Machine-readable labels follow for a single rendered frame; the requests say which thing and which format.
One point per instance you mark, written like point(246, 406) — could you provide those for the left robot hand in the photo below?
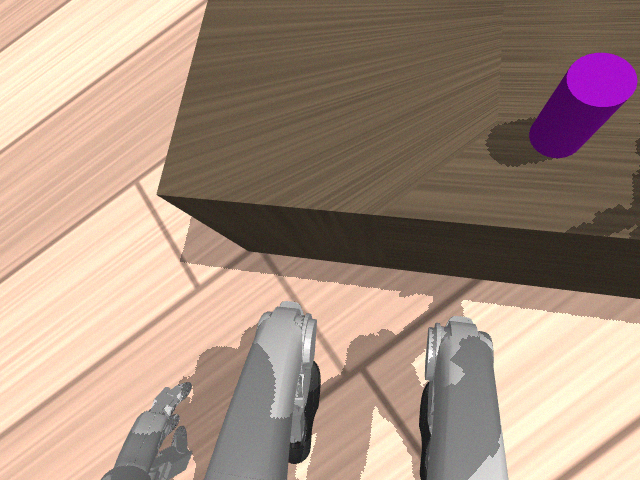
point(148, 432)

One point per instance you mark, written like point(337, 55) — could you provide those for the left robot foot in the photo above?
point(299, 451)

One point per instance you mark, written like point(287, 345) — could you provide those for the can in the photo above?
point(593, 89)

